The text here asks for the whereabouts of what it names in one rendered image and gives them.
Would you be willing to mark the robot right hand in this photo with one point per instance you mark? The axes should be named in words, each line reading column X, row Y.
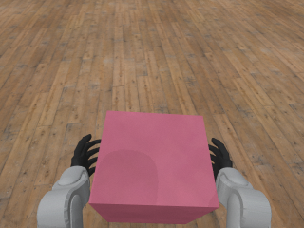
column 222, row 158

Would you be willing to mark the right robot forearm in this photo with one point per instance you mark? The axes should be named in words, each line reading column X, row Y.
column 246, row 207

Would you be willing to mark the carton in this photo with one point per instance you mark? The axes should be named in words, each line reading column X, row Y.
column 153, row 168

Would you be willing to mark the robot left hand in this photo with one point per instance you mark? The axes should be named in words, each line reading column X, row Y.
column 82, row 155

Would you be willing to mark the left robot forearm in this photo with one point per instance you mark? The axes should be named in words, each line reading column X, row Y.
column 62, row 207

